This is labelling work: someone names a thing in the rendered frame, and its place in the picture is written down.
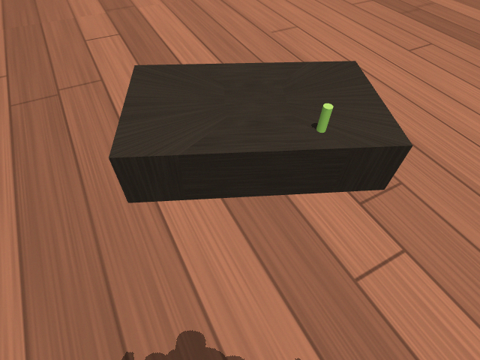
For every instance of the can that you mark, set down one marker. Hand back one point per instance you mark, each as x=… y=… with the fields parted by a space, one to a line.
x=324 y=117

